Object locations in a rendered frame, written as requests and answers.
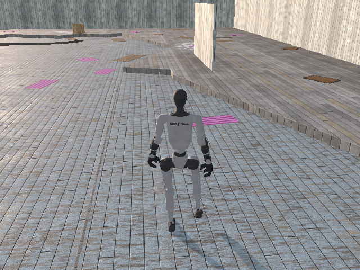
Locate left robot hand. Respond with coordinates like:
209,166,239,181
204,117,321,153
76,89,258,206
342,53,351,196
148,156,161,168

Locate left robot forearm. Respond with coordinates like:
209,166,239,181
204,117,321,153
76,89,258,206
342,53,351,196
149,136,159,158

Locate right robot hand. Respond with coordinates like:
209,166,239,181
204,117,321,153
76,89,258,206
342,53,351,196
200,163,213,177

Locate right robot forearm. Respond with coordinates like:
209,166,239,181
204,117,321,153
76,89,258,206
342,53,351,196
200,137,212,164

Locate right robot shin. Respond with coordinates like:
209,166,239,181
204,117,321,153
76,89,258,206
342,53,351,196
193,174,201,211

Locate left robot upper arm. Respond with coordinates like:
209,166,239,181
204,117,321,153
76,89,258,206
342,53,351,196
153,114,168,145

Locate right robot upper arm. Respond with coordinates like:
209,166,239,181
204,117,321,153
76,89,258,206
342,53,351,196
192,114,206,146

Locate right robot foot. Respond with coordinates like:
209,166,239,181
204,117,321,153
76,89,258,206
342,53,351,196
195,209,203,218

